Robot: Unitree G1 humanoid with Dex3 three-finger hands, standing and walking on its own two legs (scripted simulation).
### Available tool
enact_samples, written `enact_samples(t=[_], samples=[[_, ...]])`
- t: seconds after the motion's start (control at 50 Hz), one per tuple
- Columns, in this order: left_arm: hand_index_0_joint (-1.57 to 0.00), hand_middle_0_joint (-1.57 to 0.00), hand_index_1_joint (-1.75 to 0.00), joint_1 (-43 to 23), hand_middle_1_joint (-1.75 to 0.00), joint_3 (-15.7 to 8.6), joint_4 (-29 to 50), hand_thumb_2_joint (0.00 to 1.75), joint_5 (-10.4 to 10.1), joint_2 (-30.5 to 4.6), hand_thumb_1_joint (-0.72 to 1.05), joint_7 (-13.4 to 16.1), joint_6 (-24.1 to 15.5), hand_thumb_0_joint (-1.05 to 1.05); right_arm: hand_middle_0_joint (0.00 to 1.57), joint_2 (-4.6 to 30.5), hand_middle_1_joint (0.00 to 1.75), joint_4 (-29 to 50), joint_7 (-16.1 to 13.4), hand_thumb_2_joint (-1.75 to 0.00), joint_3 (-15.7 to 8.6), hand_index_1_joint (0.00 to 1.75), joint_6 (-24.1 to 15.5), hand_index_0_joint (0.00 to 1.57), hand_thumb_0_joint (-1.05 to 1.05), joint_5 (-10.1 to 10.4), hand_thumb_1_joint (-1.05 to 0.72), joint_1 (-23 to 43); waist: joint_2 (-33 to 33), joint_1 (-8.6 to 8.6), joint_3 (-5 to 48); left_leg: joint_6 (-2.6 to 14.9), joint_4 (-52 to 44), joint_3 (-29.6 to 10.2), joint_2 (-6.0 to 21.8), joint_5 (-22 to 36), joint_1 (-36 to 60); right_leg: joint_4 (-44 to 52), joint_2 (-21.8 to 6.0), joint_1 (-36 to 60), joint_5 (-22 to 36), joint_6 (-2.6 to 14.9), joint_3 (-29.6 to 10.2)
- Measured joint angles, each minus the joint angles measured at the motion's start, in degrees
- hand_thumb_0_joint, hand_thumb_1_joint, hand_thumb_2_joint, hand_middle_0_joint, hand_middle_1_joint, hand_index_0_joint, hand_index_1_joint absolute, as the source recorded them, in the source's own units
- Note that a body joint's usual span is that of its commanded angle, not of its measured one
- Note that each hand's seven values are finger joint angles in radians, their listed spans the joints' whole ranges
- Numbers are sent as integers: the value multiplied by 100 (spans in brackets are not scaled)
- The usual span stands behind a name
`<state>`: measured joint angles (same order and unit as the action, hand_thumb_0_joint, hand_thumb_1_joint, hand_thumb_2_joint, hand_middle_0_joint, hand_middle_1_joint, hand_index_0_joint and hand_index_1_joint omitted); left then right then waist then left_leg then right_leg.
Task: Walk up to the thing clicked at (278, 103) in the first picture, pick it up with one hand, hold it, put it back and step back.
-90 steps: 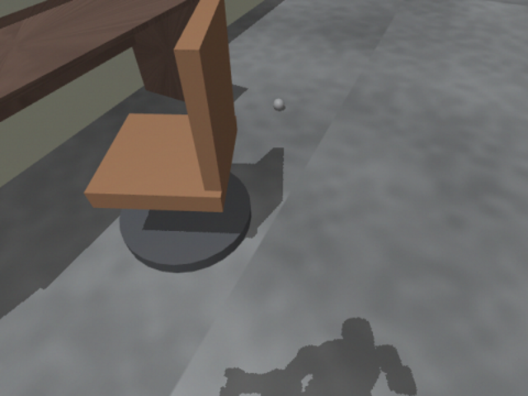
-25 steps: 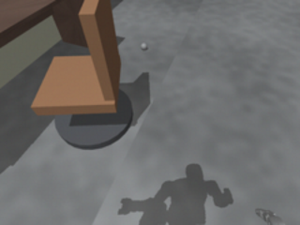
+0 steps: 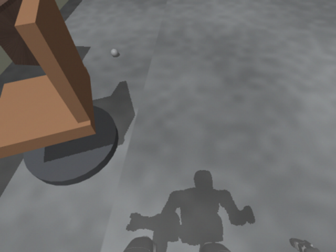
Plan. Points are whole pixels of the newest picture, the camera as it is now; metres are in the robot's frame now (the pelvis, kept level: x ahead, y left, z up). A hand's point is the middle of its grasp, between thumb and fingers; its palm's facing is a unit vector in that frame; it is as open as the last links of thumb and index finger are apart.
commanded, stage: walk up
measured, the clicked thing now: (114, 52) +1.90 +0.60 -0.72
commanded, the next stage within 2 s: stand in 1.34 s
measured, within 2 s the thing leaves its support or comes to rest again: neither
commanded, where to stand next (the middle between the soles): +0.07 +0.00 m, yaw -12 degrees
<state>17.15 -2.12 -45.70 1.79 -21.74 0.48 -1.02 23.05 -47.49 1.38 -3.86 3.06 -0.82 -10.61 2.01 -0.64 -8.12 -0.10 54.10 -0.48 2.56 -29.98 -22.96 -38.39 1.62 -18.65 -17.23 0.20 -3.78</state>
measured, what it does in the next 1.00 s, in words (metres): steps on the spot: left foot, then right foot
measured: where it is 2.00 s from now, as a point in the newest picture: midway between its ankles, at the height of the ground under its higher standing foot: outside the picture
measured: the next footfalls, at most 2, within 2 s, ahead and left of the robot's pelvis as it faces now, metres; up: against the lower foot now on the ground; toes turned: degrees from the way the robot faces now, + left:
left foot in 0.08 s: +0.07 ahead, +0.14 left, +0.00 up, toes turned -8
right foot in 0.38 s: +0.02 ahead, -0.12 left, +0.00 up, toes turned -7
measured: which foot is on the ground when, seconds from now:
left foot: up 0.00-0.06, down 0.08-1.00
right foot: down 0.00-0.10, up 0.12-0.36, down 0.38-1.00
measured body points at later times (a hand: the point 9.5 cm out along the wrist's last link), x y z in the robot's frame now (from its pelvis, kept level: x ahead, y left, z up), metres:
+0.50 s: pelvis -0.01 +0.01 +0.00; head +0.01 +0.00 +0.45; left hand +0.12 +0.31 -0.11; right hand +0.00 -0.33 -0.11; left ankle +0.02 +0.14 -0.70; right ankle -0.02 -0.11 -0.72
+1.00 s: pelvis +0.00 +0.01 +0.02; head +0.02 +0.01 +0.47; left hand +0.15 +0.29 -0.11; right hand +0.01 -0.30 -0.11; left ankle +0.03 +0.15 -0.72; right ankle -0.02 -0.12 -0.72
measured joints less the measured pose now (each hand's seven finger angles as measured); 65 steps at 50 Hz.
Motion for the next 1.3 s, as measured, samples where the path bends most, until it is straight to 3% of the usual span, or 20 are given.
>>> enact_samples(t=[0.04,0.08,0.1,0.16,0.22,0.34,0.42,0.5,0.58,0.62,0.64,0.7,0.74,1.3], samples=[[-21,-20,-30,-37,-30,1,78,90,1,-53,90,-11,34,0,20,0,30,-27,-4,-90,-9,30,-42,20,0,-3,-90,-48,-74,-2,18,28,-533,-14,-59,125,176,-160,-7,-124,-52,-55,-92],[-21,-20,-30,-116,-30,-6,118,90,-38,-126,90,-19,105,0,20,-17,30,-55,-32,-90,-31,30,-137,20,0,-25,-90,-105,-212,36,29,61,-1200,57,-170,773,428,-429,-65,-280,-162,-142,-199],[-21,-20,-30,-185,-30,-25,103,90,-67,-169,90,-7,150,0,20,-67,30,-74,-53,-90,-36,30,-184,20,0,-63,-90,-123,-363,32,-2,56,-1239,166,-251,946,466,-599,-117,-353,-205,-97,-332],[-21,-20,-30,-339,-30,-30,-40,90,-85,-202,90,38,227,0,20,-119,30,-105,-24,-90,17,30,-276,20,0,-71,-90,-226,-389,126,23,100,-1174,235,-137,889,487,-1591,162,-599,-1089,36,-446],[-21,-20,-30,-402,-30,-85,-124,90,-122,-302,91,-17,192,0,20,-183,30,-119,-32,-90,80,30,-350,20,0,-76,-90,-333,-442,189,66,87,-1422,286,-8,1001,602,-2191,210,-690,-1106,90,-306],[-21,-20,-30,-378,-30,-131,-232,90,-87,-326,91,-142,109,0,20,-1,30,2,-2,-90,85,30,-416,20,0,-120,-90,-504,-311,264,132,22,-1592,434,218,1074,634,-864,-26,-109,-1160,60,109],[-21,-20,-30,-415,-30,-134,-347,90,-23,-213,91,-84,-11,0,20,164,30,14,-34,-90,68,30,-306,20,0,-34,-90,-501,-24,292,67,-70,-1112,353,454,860,474,241,118,406,-105,80,363],[-21,-20,-30,-341,-30,-8,-380,90,-38,-67,91,-83,-90,0,20,113,30,-147,-95,-90,110,30,-202,20,0,31,-90,-374,-44,199,142,60,-588,78,152,-93,348,42,66,330,-225,90,175],[-21,-20,-30,-345,-30,114,-416,90,-52,68,91,-94,-83,0,20,58,30,-245,-83,-90,162,30,-317,20,0,52,-90,-279,-38,166,225,114,-1156,78,69,335,524,13,12,290,-221,12,52],[-21,-20,-30,-412,-30,140,-460,90,-94,70,90,-104,-25,0,20,-32,30,-324,-86,-90,173,30,-399,20,0,22,-90,-235,-152,156,235,0,-1623,151,-17,1158,703,-128,-63,235,-285,-41,-34],[-21,-20,-30,-454,-30,139,-507,90,-127,70,90,-101,14,0,20,-94,30,-367,-88,-90,190,30,-431,20,0,-1,-90,-223,-235,138,257,-62,-1690,217,-57,1233,745,-170,-102,212,-299,-45,-102],[-21,-20,-30,-543,-30,138,-670,90,-157,77,90,-92,46,0,20,-201,30,-498,-32,-90,278,30,-462,20,0,-17,-90,-216,-259,127,349,-104,-1721,255,25,1152,804,-83,-48,276,-408,56,-99],[-21,-20,-30,-565,-30,122,-789,90,-148,68,91,-104,-4,0,20,-254,30,-610,-13,-90,328,30,-431,20,0,-9,-90,-186,-252,120,401,-147,-1760,249,100,1140,866,155,-5,402,-84,-3,-66],[-21,-20,-30,-1211,-30,231,-1724,90,-187,164,91,-85,13,0,20,-216,30,-1498,-35,-90,283,30,-411,20,0,66,-90,567,-229,151,439,-132,-3178,574,53,1691,1660,1425,-68,1022,420,-131,-357]])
